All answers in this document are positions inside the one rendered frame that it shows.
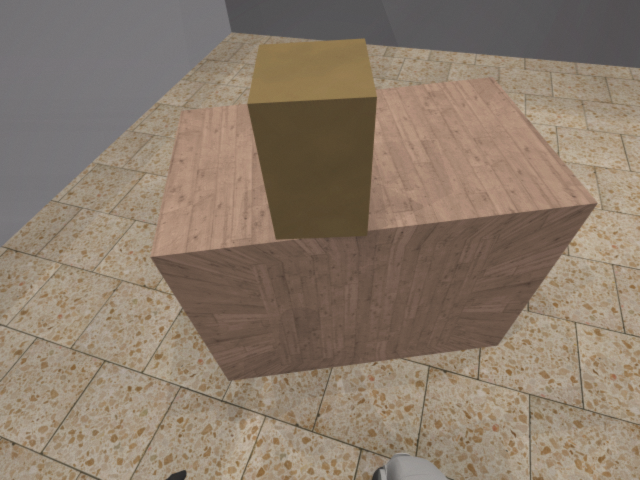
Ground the pedestal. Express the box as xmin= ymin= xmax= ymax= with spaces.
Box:
xmin=150 ymin=77 xmax=598 ymax=381

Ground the carton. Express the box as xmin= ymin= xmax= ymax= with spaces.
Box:
xmin=247 ymin=38 xmax=377 ymax=240

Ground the robot right shin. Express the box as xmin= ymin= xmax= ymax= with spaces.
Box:
xmin=386 ymin=453 xmax=411 ymax=465

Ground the robot right thigh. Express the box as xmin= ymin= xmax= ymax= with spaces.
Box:
xmin=378 ymin=456 xmax=448 ymax=480

